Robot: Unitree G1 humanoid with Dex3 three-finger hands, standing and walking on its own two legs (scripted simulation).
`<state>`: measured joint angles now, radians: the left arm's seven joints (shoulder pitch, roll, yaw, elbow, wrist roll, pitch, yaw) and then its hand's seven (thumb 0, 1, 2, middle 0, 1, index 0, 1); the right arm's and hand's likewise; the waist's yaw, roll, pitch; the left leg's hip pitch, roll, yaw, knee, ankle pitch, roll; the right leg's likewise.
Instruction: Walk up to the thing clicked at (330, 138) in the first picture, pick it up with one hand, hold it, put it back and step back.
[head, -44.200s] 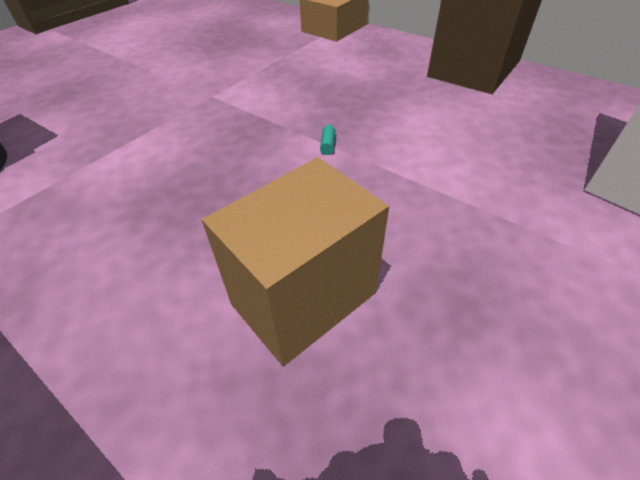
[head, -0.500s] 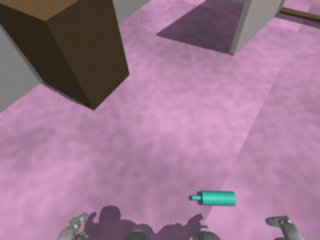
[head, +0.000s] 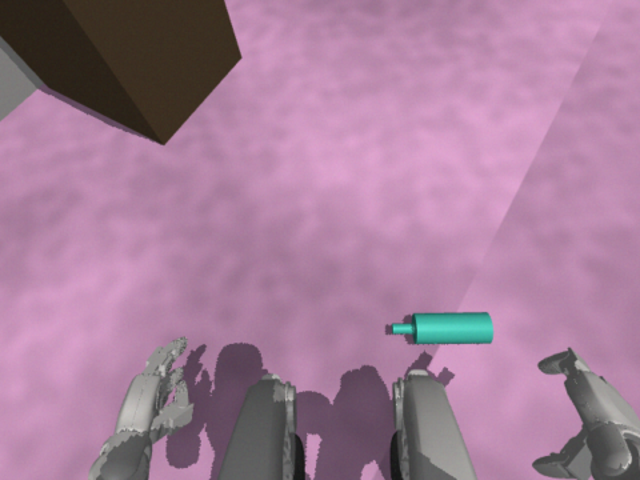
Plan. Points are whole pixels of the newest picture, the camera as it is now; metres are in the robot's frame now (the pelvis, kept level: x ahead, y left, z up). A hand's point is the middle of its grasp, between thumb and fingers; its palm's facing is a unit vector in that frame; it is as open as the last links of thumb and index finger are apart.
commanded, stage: rise first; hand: right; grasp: from above
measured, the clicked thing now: (439, 328) +0.40 -0.23 -0.54
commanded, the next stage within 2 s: approach in 1.80 s
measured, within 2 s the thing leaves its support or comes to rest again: neither
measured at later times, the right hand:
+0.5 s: hand (513, 364) +0.29 -0.30 -0.31, palm faces -0.48 +0.25 -0.84, open 14.3 cm
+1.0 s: hand (497, 349) +0.33 -0.30 -0.38, palm faces -0.46 +0.06 -0.89, open 14.3 cm
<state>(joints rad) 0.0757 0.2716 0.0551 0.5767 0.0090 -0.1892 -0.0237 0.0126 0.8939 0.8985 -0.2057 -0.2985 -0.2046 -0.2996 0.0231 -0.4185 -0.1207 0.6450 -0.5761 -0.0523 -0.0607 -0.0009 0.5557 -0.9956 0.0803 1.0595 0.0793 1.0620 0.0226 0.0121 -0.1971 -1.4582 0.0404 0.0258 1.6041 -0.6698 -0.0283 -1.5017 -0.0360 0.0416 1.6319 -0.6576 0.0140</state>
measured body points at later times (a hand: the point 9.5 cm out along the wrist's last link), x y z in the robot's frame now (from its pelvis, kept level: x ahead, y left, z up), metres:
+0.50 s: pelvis -0.06 +0.00 -0.17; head +0.15 -0.02 +0.23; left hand +0.06 +0.28 -0.30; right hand +0.31 -0.31 -0.26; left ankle +0.03 +0.14 -0.54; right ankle +0.04 -0.12 -0.54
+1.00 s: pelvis -0.06 +0.00 -0.22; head +0.15 -0.05 +0.17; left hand +0.05 +0.28 -0.34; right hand +0.35 -0.30 -0.33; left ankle +0.03 +0.14 -0.54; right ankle +0.04 -0.12 -0.54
